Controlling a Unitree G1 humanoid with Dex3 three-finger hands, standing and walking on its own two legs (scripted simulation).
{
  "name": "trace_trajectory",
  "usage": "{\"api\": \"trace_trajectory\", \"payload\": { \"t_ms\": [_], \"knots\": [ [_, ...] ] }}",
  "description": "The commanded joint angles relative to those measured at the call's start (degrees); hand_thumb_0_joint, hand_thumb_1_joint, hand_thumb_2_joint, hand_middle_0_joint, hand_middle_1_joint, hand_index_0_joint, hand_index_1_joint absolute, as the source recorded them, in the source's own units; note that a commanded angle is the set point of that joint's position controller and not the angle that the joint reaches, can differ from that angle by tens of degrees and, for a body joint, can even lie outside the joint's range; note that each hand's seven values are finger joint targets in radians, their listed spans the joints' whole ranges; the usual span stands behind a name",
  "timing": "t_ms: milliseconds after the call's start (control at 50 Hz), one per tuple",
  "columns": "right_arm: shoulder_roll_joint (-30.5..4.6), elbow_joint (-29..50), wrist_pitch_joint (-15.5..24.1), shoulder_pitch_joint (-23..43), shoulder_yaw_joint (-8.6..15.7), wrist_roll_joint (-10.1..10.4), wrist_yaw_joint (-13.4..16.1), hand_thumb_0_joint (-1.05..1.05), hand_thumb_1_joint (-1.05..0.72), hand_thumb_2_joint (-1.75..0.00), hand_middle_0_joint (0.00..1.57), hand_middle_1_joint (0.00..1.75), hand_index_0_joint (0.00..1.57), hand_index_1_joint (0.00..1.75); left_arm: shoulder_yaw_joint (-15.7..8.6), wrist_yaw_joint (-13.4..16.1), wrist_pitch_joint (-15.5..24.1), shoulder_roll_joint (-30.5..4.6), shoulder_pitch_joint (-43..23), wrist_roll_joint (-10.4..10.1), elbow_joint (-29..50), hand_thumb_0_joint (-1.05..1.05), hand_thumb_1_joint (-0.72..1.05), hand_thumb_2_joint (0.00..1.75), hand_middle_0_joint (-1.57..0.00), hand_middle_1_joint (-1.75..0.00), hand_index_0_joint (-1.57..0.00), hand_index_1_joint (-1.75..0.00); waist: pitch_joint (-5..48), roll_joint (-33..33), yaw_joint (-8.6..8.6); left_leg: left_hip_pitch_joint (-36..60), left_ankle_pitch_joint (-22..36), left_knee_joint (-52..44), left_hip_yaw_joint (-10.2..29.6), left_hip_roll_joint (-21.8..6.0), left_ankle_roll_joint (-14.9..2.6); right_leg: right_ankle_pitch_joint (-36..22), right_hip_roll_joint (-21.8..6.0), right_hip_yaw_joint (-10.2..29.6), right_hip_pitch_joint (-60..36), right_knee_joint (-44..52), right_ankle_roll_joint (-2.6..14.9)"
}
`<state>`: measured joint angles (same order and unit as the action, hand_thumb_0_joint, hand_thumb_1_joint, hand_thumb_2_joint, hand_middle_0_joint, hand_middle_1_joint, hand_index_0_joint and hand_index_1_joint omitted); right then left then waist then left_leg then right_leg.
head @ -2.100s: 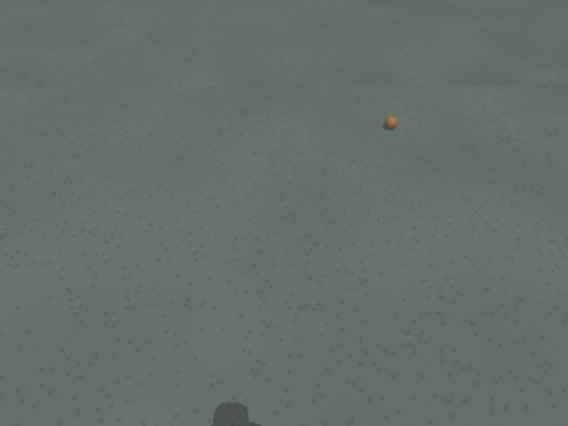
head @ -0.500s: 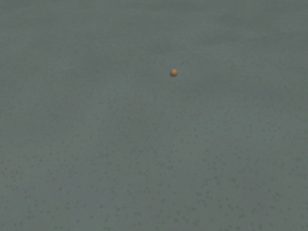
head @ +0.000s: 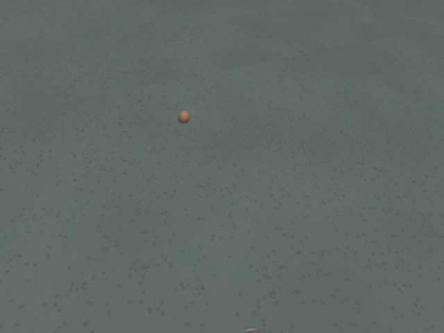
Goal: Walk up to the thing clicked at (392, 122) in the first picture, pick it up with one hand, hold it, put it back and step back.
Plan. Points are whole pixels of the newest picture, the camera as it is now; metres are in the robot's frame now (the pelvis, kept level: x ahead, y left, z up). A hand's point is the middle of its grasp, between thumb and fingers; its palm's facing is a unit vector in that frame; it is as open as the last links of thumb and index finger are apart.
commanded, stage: walk up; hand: left
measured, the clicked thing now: (184, 116) +1.62 +0.16 -0.73
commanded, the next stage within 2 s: none
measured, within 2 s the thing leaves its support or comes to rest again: neither
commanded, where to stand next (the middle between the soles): +1.23 -0.07 m, yaw -3 degrees
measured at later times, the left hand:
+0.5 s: hand (121, 243) +0.36 +0.21 -0.13, palm faces -0.07 -0.93 -0.37, open 7.4 cm
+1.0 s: hand (131, 159) +0.63 +0.24 -0.14, palm faces -0.14 -0.93 -0.35, open 7.4 cm
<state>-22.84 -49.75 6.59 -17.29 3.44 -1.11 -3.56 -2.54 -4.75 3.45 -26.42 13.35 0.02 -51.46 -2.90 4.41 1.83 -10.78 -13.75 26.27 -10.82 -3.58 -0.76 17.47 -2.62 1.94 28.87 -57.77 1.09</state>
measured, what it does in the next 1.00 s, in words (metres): walks ahead: right foot, then left foot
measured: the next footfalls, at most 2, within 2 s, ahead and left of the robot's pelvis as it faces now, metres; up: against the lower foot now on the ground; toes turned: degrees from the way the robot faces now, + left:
right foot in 0.22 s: +0.31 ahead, -0.16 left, +0.00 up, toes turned -6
left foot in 0.68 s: +0.55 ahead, +0.10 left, +0.00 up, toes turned +3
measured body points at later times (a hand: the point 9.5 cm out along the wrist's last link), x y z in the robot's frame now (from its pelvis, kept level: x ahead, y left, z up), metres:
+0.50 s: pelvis +0.28 -0.05 +0.00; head +0.29 -0.07 +0.45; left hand +0.36 +0.26 -0.10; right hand +0.34 -0.37 -0.12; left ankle +0.37 +0.11 -0.69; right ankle +0.27 -0.15 -0.74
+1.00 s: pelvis +0.53 -0.03 +0.00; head +0.55 -0.02 +0.45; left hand +0.64 +0.29 -0.11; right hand +0.55 -0.35 -0.11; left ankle +0.51 +0.10 -0.74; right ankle +0.65 -0.19 -0.70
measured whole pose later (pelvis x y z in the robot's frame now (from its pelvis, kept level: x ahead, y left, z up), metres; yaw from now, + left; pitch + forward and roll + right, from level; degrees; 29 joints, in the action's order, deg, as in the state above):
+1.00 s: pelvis +0.53 -0.03 +0.00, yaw -4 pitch -2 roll +1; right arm -23.4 -49.8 5.1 -18.5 2.7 -0.6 -4.0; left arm -2.5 -4.7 3.2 -25.2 13.3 0.6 -52.3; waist -4.2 2.3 1.3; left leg -6.6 -16.3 24.8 -7.1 -1.9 -0.7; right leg 11.0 -6.5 -1.1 30.1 -41.8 0.6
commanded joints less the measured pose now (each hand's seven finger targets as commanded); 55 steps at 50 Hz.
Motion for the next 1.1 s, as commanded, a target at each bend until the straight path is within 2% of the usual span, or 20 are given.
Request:
{"api": "trace_trajectory", "payload": {
  "t_ms": [0, 120, 180, 200, 220, 240, 280, 340, 440, 540, 600, 640, 660, 680, 720, 780, 880, 980, 1040, 1080],
  "knots": [
    [-17.51, 4.27, 1.51, 0.89, 4.85, 0.56, 1.06, 0.00, -0.90, -0.90, 0.20, 0.30, 0.20, 0.30, -2.74, -1.29, 0.68, -8.45, -4.22, 0.16, 5.63, 0.00, 0.90, 0.90, -0.20, -0.30, -0.20, -0.30, -0.46, -11.98, 0.10, 5.08, 0.61, -16.20, 11.67, -15.21, -11.90, -4.76, -4.39, -0.23, 6.02, 12.39, -1.25],
    [-18.03, 3.32, -0.09, -0.54, 5.04, 0.73, 1.01, 0.00, -0.90, -0.90, 0.20, 0.30, 0.20, 0.30, -3.28, -1.71, 0.51, -7.43, -10.07, 0.33, 5.33, 0.00, 0.90, 0.90, -0.20, -0.30, -0.20, -0.30, 0.76, -10.95, 0.64, 4.19, 4.97, -11.38, 6.00, -13.02, -8.11, -13.32, -1.09, -5.87, -6.24, 24.45, 0.77],
    [-16.01, 3.77, -0.70, 0.48, 3.85, 0.28, 1.52, 0.00, -0.90, -0.90, 0.20, 0.30, 0.20, 0.30, -4.90, -0.40, 1.02, -10.55, 1.05, 0.43, 1.76, 0.00, 0.90, 0.90, -0.20, -0.30, -0.20, -0.30, 6.79, -2.57, -6.56, -0.32, 14.87, 9.92, 1.68, -9.15, -5.45, -9.98, 1.32, -6.22, -25.74, 28.17, 2.46],
    [-12.96, 3.92, -0.79, -2.77, 2.61, 0.25, 1.42, 0.00, -0.90, -0.90, 0.20, 0.30, 0.20, 0.30, -6.63, 0.65, 1.34, -14.16, 9.92, 0.76, 0.07, 0.00, 0.90, 0.90, -0.20, -0.30, -0.20, -0.30, 12.30, 6.42, -10.39, -8.23, 9.32, 26.70, 0.78, -4.52, -4.00, 0.68, -0.97, 0.15, -37.48, 30.01, 3.28],
    [-9.14, 5.31, -0.70, -6.08, 1.45, 1.23, 1.28, 0.00, -0.90, -0.90, 0.20, 0.30, 0.20, 0.30, -7.91, 1.54, 1.73, -20.26, 11.81, 0.57, 1.00, 0.00, 0.90, 0.90, -0.20, -0.30, -0.20, -0.30, 14.32, 16.94, -9.08, -23.70, -14.14, 40.18, 2.15, 2.92, -1.11, 6.92, -17.55, 30.29, -46.24, 38.34, 9.63],
    [-15.40, 4.28, -1.13, -2.40, 2.82, 1.22, 1.86, 0.00, -0.90, -0.90, 0.20, 0.30, 0.20, 0.30, -7.75, 1.70, 1.53, -20.45, 9.15, -0.84, 2.02, 0.00, 0.90, 0.90, -0.20, -0.30, -0.20, -0.30, 12.27, 8.84, -9.58, -27.82, -15.62, 45.24, 9.58, 0.46, -0.98, 9.63, -21.25, 39.33, -41.83, 42.37, 14.46],
    [-15.11, 2.59, -1.32, -0.43, 2.76, 2.05, 1.82, 0.00, -0.90, -0.90, 0.20, 0.30, 0.20, 0.30, -6.31, 2.37, 1.65, -16.70, 3.25, -1.58, 3.76, 0.00, 0.90, 0.90, -0.20, -0.30, -0.20, -0.30, 6.14, 1.12, -6.40, -25.31, -7.25, 45.20, 14.11, -2.54, -1.29, -3.74, -16.39, 24.44, -31.92, 41.23, 13.09],
    [-13.38, 0.23, -2.08, -4.54, 2.62, 1.08, 0.99, 0.00, -0.90, -0.90, 0.20, 0.30, 0.20, 0.30, -4.74, 2.53, 2.53, -12.04, -0.01, -1.19, 4.36, 0.00, 0.90, 0.90, -0.20, -0.30, -0.20, -0.30, 1.95, 2.48, -2.11, -19.60, -2.91, 36.26, 13.64, -4.13, -0.83, -6.52, -10.72, 11.71, -19.41, 42.72, 10.62],
    [-12.50, 2.44, -2.51, 2.57, 3.16, -0.08, -0.90, 0.00, -0.90, -0.90, 0.20, 0.30, 0.20, 0.30, -5.17, 2.43, 3.81, -13.06, 1.83, -0.07, 5.75, 0.00, 0.90, 0.90, -0.20, -0.30, -0.20, -0.30, 0.41, 2.01, -3.68, -22.57, -0.04, 21.84, 11.31, -4.98, 1.52, 0.61, -11.55, 8.37, -17.93, 46.06, 12.77],
    [-11.05, 3.84, -1.48, 8.60, 3.50, -0.10, -1.83, 0.00, -0.90, -0.90, 0.20, 0.30, 0.20, 0.30, -4.94, 2.21, 3.90, -13.63, 2.19, 0.29, 5.89, 0.00, 0.90, 0.90, -0.20, -0.30, -0.20, -0.30, -0.75, 0.91, -4.18, -14.00, 8.49, 9.79, 9.10, -3.90, 0.62, -0.81, -10.70, 3.96, -14.71, 43.96, 10.50],
    [-11.91, 2.53, -1.27, 4.17, 4.42, 0.07, -1.72, 0.00, -0.90, -0.90, 0.20, 0.30, 0.20, 0.30, -4.76, 2.33, 3.63, -14.48, -0.17, 0.58, 5.97, 0.00, 0.90, 0.90, -0.20, -0.30, -0.20, -0.30, 0.86, 0.00, -0.48, -1.87, 7.89, 7.55, 7.02, -2.10, -0.77, -4.81, -11.48, 3.26, -11.06, 38.84, 9.11],
    [-15.46, -0.67, -0.66, -5.69, 5.91, -0.72, -0.68, 0.00, -0.90, -0.90, 0.20, 0.30, 0.20, 0.30, -3.08, 2.61, 3.31, -10.74, 3.58, 0.35, 5.40, 0.00, 0.90, 0.90, -0.20, -0.30, -0.20, -0.30, 6.43, -11.15, 4.03, 13.72, -0.44, 3.51, 7.05, 0.66, -3.82, -18.12, -4.67, -3.66, -7.13, 15.53, 6.00],
    [-20.04, -1.17, -0.41, -13.00, 7.32, -1.97, 0.22, 0.00, -0.90, -0.90, 0.20, 0.30, 0.20, 0.30, -1.69, 2.93, 3.12, -6.56, 5.22, -0.47, 6.20, 0.00, 0.90, 0.90, -0.20, -0.30, -0.20, -0.30, 11.27, -22.60, 6.64, 21.85, -7.09, -1.50, 26.02, -12.50, -8.09, -7.49, 0.60, -5.91, 2.23, -3.62, 2.48],
    [-22.53, 1.03, -0.35, -11.04, 7.61, -0.42, 0.55, 0.00, -0.90, -0.90, 0.20, 0.30, 0.20, 0.30, -2.31, 3.55, 2.84, -8.40, 6.96, -1.24, 5.96, 0.00, 0.90, 0.90, -0.20, -0.30, -0.20, -0.30, 11.36, -20.49, 5.12, 24.79, -11.54, -11.33, 49.08, -22.32, -14.29, 12.20, 6.90, -2.46, 12.91, -10.53, 1.81],
    [-19.38, 2.56, -0.70, -3.65, 6.37, 1.78, 1.04, 0.00, -0.90, -0.90, 0.20, 0.30, 0.20, 0.30, -2.18, 3.83, 2.63, -12.48, 4.14, -0.49, 3.90, 0.00, 0.90, 0.90, -0.20, -0.30, -0.20, -0.30, 5.00, -8.36, 1.82, 11.96, -8.15, -11.11, 36.86, -19.30, -13.17, 5.83, 0.08, 5.26, 9.81, -13.41, 2.00],
    [-15.51, 3.56, -0.28, 0.68, 4.22, 1.71, 1.35, 0.00, -0.90, -0.90, 0.20, 0.30, 0.20, 0.30, -2.46, 2.69, 1.95, -11.04, 7.83, -0.66, 1.19, 0.00, 0.90, 0.90, -0.20, -0.30, -0.20, -0.30, 2.32, -12.38, -1.32, 3.84, 3.89, -11.12, 21.11, -13.73, -10.41, 1.37, -3.64, 1.70, 4.39, -3.56, 0.57],
    [-16.53, 4.35, 0.19, 0.54, 4.25, 0.96, 0.98, 0.00, -0.90, -0.90, 0.20, 0.30, 0.20, 0.30, -2.79, 0.66, 1.10, -8.98, 1.07, 0.23, 2.93, 0.00, 0.90, 0.90, -0.20, -0.30, -0.20, -0.30, -1.64, -12.90, -0.41, -0.17, -0.39, -14.66, 16.22, -12.61, -12.95, -2.58, -4.91, -2.16, 3.27, 10.20, -1.19],
    [-16.44, 4.27, -0.25, 0.23, 4.20, 1.15, 0.58, 0.00, -0.90, -0.90, 0.20, 0.30, 0.20, 0.30, -3.43, -0.01, 1.29, -7.89, -4.07, 0.47, 3.25, 0.00, 0.90, 0.90, -0.20, -0.30, -0.20, -0.30, -0.94, -11.90, 0.10, 0.44, 1.19, -12.12, 12.90, -9.93, -10.08, -11.56, -2.18, -5.58, -3.41, 22.92, -0.46],
    [-16.26, 4.60, -1.00, 1.11, 4.11, 1.27, 1.07, 0.00, -0.90, -0.90, 0.20, 0.30, 0.20, 0.30, -3.71, 0.43, 1.72, -7.47, -1.40, 0.48, 2.08, 0.00, 0.90, 0.90, -0.20, -0.30, -0.20, -0.30, 1.65, -9.75, -2.63, -0.15, 6.30, -3.83, 10.94, -10.08, -8.53, -11.50, -0.21, -6.94, -12.88, 27.12, 0.52],
    [-12.17, 5.02, -1.06, -1.38, 2.40, 1.18, 1.23, 0.00, -0.90, -0.90, 0.20, 0.30, 0.20, 0.30, -5.51, 1.69, 2.58, -11.11, 7.72, 0.76, -0.51, 0.00, 0.90, 0.90, -0.20, -0.30, -0.20, -0.30, 8.28, 0.81, -7.11, -6.26, 10.91, 16.84, 6.00, -4.50, -5.38, -5.55, -0.59, -3.85, -30.63, 31.16, 2.73]
  ]
}}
